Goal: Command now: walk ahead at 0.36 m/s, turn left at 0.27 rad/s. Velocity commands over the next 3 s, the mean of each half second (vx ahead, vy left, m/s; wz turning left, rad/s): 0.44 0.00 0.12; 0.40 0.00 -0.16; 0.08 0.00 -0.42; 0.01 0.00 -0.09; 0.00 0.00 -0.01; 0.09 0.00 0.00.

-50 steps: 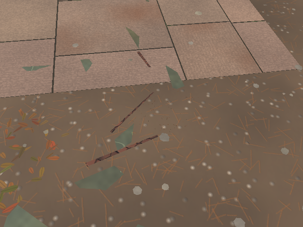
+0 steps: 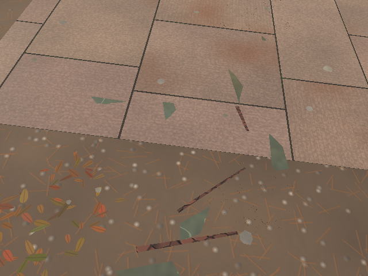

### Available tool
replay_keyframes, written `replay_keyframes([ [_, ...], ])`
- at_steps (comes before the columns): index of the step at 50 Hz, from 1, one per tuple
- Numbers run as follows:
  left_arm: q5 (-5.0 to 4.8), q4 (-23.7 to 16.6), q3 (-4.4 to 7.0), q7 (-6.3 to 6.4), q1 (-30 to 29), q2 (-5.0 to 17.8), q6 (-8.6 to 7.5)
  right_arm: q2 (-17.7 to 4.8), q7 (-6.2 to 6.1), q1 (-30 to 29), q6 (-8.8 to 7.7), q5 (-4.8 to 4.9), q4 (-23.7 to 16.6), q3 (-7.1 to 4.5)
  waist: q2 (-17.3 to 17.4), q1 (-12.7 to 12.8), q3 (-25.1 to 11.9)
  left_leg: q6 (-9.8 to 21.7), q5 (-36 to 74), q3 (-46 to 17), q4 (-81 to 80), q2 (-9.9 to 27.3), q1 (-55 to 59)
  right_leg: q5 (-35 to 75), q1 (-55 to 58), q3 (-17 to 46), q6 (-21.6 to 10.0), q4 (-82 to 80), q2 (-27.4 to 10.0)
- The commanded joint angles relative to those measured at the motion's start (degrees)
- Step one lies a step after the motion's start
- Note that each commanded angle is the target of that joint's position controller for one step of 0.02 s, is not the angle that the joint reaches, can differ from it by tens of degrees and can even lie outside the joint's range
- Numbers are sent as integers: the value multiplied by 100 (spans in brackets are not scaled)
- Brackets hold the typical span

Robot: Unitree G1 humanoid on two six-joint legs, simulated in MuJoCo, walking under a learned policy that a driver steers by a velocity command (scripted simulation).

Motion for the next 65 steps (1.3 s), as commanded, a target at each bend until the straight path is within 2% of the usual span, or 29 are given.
replay_keyframes([
  [1,-48,-499,-67,-73,-930,193,-190,-1121,-4,158,-80,20,-188,-292,1004,-270,261,830,-783,-1165,-793,1253,389,142,-514,-97,66,-663,-23],
  [6,-106,-544,-133,-163,-1008,338,-326,-1153,80,225,-68,52,-82,-311,945,-346,411,897,-708,-1318,-600,1433,347,-144,-95,-185,-173,-1156,-51],
  [10,-67,-147,-32,-145,170,579,-388,-948,106,32,-24,49,-97,-233,854,310,8,630,564,-1037,307,1130,-84,-74,1725,-338,-520,-1605,81],
  [11,-26,43,58,-105,1030,845,-403,-679,110,-93,-39,-2,-180,-135,410,704,-550,398,756,-592,1620,742,-656,-294,2917,366,-811,-1647,-517],
  [12,13,196,233,-93,1773,1526,-354,-360,107,69,-151,-2,-419,-34,-1170,768,-1089,-97,-496,192,3581,-89,-2476,-1002,4550,2392,-1588,-2053,-1684],
  [13,-56,293,153,-154,1916,1181,-347,-657,73,-37,-241,75,-463,-93,-1319,868,-1010,-191,-2168,-85,4663,-191,-3502,-2218,4650,3694,-1919,-2652,-2059],
  [14,-71,210,14,-164,1510,800,-351,-986,102,-180,-302,178,-453,-185,-860,732,-327,-85,-1809,-260,5162,190,-3966,-2614,4163,3219,-1749,-2721,-1963],
  [17,44,6,-168,-153,817,319,-310,-844,148,-558,-312,50,-485,-197,-446,419,315,-74,-602,54,4679,772,-3668,-1261,2910,1811,-1419,-3027,-1336],
  [25,-29,216,-169,-18,1266,609,-275,-270,250,-1603,-299,-2,-876,-1,-269,541,427,-355,1352,624,2181,618,-2895,1345,2220,203,-1298,-3328,-757],
  [31,-92,485,-155,38,1892,708,-120,-371,446,-2392,-350,70,-1199,14,-210,629,577,-88,1405,587,1193,383,-2811,1789,3240,234,-1212,-2987,-1226],
  [33,-73,471,-110,61,1824,839,-56,-589,459,-2058,-343,52,-1145,-70,-349,342,264,86,900,705,1182,180,-2223,3192,3561,197,-1104,-2403,-1295],
  [35,-24,407,-150,70,1704,776,20,-1015,382,-587,-317,32,-755,-287,-337,-455,-707,439,999,787,1109,99,33,4154,2971,-27,-865,-547,-935],
  [36,125,237,-271,66,1800,475,1,-1436,297,442,-282,-65,-583,-389,411,-719,-1639,780,1131,-565,1418,1329,1974,2040,1570,-167,-719,1318,-518],
  [37,14,298,-483,-12,2681,-294,-116,-1566,357,456,-283,-67,-472,-382,1923,-201,-2480,1657,-166,-3299,656,2584,3520,-2589,-423,136,-490,3090,475],
  [38,-157,339,-285,-43,2124,536,-207,-952,337,367,-270,-35,-533,-248,1119,-487,-1974,1364,-765,-3213,268,2365,3047,-2628,-938,665,-550,3547,166],
  [39,-280,126,-198,-41,1518,754,-248,-826,298,-160,-282,-62,-582,-180,893,-407,-938,1134,150,-2173,119,2218,2080,-2151,-1128,491,-543,3518,-36],
  [41,-149,153,-163,51,1302,550,-177,-591,324,-856,-345,-137,-591,-111,328,28,-201,935,2498,-788,-56,1787,585,-1603,-574,357,-363,3011,-376],
  [45,-102,111,-160,114,1624,130,196,-573,311,-1361,-463,-186,-466,-122,622,515,-23,944,3783,445,-422,1587,-487,-1168,37,179,-107,2424,-447],
  [49,-5,-282,-191,12,1054,57,237,-795,108,-1449,-320,-160,-355,-183,632,412,-45,866,3407,1283,-502,1381,-496,166,129,-103,-30,920,-473],
  [53,6,-642,-158,-161,509,156,251,-970,2,-1258,-119,-62,-195,-230,515,191,-123,806,3135,1420,-222,1578,131,485,117,-270,-129,69,-373],
  [57,19,-885,-34,-266,527,359,313,-1083,-41,-1360,79,116,-168,-296,581,330,-89,555,3151,1393,724,1772,475,-319,278,-498,-441,-431,-156],
  [58,22,-836,28,-255,849,433,294,-1040,-61,-1407,117,149,-178,-293,481,516,-215,364,3327,1539,1365,1591,385,-11,784,-634,-591,-896,48],
  [59,45,-762,178,-178,1304,808,263,-925,-50,-1075,128,80,-117,-268,-39,645,-510,-3,2830,1699,2430,1150,65,1533,1662,-327,-841,-1380,81],
  [60,70,-831,335,-23,1545,1475,274,-640,-5,-1000,93,-203,-305,-156,-1390,526,-850,-489,-240,1821,4258,490,-1406,4605,2871,1431,-1482,-1249,-1157],
  [61,199,-1023,278,-36,1388,1540,253,-519,58,-790,79,-209,-431,-84,-1593,326,-1791,-687,-3176,782,5705,-368,-2597,4160,3763,3393,-2765,-1536,-2156],
  [62,118,-1142,193,-104,1189,1170,220,-836,113,-1053,90,-44,-354,-156,-663,552,-1796,-586,-2882,79,5966,-54,-2797,3138,3494,2991,-2575,-1787,-1920],
  [63,41,-1191,135,-97,853,957,185,-852,106,-1332,108,51,-425,-173,-407,450,-1231,-492,-2403,100,5788,108,-3000,2318,3004,2400,-2222,-1857,-1621],
  [64,-32,-1210,87,-59,591,773,204,-814,35,-1369,150,-1,-326,-188,11,329,-853,-508,-1983,146,5397,302,-3007,1600,2536,1980,-1879,-1956,-1367],
  [65,-48,-1236,36,2,403,629,243,-900,-35,-1417,207,-63,-320,-224,-92,251,-682,-540,-1683,158,5024,403,-2780,1194,2089,1740,-1716,-2056,-1202],
])
Next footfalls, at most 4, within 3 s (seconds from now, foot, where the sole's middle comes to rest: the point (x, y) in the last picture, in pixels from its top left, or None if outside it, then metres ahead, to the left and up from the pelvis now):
0.22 right None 0.19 -0.16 -0.79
0.70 left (148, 271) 0.53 0.08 -0.79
1.18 right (211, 235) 0.67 -0.16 -0.79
1.60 left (150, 228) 0.70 0.08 -0.79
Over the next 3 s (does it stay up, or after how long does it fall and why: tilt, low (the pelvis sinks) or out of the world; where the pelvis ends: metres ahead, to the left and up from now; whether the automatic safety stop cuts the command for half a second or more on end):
stays up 0.68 -0.05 -0.02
